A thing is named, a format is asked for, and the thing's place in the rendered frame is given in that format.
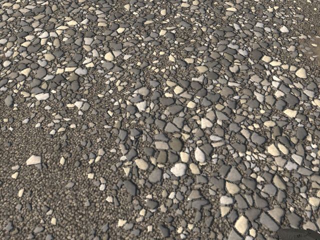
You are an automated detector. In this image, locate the right robot hand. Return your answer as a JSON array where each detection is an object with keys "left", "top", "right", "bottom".
[{"left": 278, "top": 228, "right": 320, "bottom": 240}]

